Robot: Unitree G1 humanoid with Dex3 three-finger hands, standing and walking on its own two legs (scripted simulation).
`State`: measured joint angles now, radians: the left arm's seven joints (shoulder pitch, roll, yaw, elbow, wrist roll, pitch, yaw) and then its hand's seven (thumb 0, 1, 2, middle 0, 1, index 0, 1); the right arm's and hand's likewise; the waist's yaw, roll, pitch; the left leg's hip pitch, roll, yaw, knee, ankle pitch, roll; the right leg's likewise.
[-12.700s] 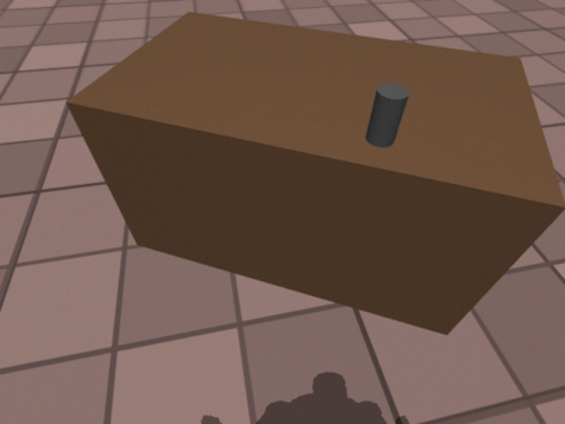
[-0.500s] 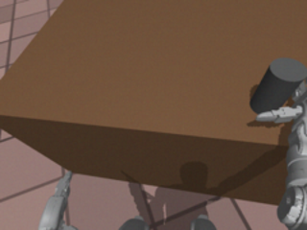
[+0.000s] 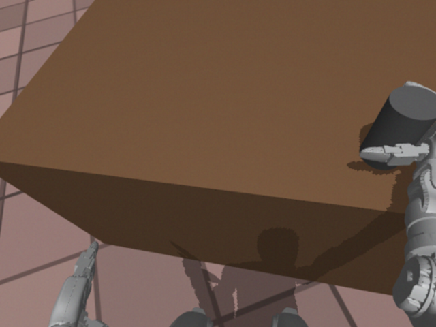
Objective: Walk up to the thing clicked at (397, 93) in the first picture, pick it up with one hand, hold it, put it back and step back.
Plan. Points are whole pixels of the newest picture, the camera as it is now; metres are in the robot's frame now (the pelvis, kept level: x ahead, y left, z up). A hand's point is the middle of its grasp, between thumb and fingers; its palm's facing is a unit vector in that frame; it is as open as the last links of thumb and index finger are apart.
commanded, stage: close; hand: right
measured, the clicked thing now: (395, 131) +0.47 -0.25 +0.06
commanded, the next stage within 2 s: settle in 0.26 s
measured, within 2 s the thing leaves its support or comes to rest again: leaves its support in 0.58 s
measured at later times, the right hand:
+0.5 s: hand (398, 133) +0.47 -0.25 +0.07, palm faces +0.26 +0.97 +0.02, open 10.2 cm
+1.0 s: hand (414, 116) +0.46 -0.25 +0.11, palm faces +0.26 +0.97 +0.02, open 10.4 cm
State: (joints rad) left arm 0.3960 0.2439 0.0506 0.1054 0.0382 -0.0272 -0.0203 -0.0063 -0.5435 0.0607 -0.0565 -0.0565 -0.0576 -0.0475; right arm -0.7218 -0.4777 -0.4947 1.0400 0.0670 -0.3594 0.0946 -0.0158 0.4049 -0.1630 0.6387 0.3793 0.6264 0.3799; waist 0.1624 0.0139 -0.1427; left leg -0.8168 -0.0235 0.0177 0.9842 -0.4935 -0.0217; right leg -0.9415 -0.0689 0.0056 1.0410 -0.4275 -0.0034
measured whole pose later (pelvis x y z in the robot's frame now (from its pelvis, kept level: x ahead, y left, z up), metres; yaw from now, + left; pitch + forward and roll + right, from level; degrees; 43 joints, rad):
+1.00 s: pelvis +0.00 +0.00 +0.02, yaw -1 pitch +15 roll +2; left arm 0.38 0.24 0.05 0.20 0.01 -0.03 0.00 -0.01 -0.52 0.05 -0.06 -0.06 -0.07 -0.05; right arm -0.71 -0.46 -0.45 1.01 0.10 -0.29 0.10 0.00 0.43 -1.08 0.70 1.04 0.70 1.04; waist 0.12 0.01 -0.12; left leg -0.67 -0.01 0.01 0.86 -0.45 -0.03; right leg -0.78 -0.05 -0.01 0.91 -0.38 -0.01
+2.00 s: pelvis +0.02 +0.00 +0.05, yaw -1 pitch +5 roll +1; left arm 0.34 0.22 0.06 0.38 -0.03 -0.04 0.05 -0.01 -0.52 0.05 -0.05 -0.06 -0.06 -0.05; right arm -0.52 -0.31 -0.30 0.52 0.16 0.00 0.00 0.00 0.45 -1.12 0.69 1.06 0.70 1.05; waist 0.03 -0.02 -0.09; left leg -0.36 0.01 -0.01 0.64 -0.38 -0.03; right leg -0.46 -0.03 -0.04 0.68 -0.31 -0.01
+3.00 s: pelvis +0.00 +0.01 +0.07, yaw -3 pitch -3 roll +0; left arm 0.25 0.23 0.09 0.58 -0.03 -0.12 0.05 -0.01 -0.53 0.05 -0.05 -0.06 -0.05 -0.05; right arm -0.38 -0.24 -0.27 -0.03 0.21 0.49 -0.03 0.00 0.46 -1.13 0.69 1.06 0.70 1.06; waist 0.00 -0.06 -0.05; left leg -0.14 0.02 0.02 0.48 -0.30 -0.01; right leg -0.24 -0.02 -0.01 0.49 -0.20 0.01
